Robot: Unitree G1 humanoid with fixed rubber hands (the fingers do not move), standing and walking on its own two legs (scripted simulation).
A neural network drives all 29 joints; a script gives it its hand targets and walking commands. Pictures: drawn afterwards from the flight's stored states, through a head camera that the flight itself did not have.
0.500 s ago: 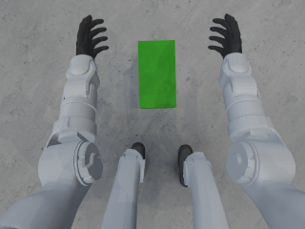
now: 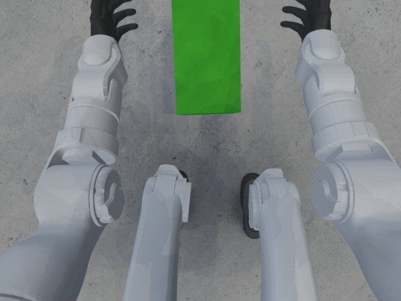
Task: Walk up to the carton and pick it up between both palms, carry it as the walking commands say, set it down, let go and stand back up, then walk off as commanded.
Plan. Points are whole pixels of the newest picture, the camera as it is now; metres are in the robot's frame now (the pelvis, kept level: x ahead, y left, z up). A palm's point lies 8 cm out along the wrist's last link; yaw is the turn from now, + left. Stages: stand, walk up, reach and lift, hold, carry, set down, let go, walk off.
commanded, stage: reach and lift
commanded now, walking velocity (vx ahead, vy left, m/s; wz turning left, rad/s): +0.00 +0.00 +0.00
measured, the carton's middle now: (206, 61) +0.54 +0.04 -0.40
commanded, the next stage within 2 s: none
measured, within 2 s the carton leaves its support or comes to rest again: neither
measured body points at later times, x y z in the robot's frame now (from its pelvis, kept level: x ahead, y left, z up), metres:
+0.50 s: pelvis -0.02 +0.00 -0.09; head +0.36 +0.02 +0.14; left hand +0.53 +0.19 -0.29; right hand +0.55 -0.13 -0.29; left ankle +0.09 +0.12 -0.45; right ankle +0.09 -0.13 -0.45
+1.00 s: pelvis -0.02 +0.00 -0.12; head +0.37 +0.01 +0.11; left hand +0.52 +0.19 -0.32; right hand +0.55 -0.13 -0.32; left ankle +0.09 +0.12 -0.45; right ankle +0.09 -0.13 -0.45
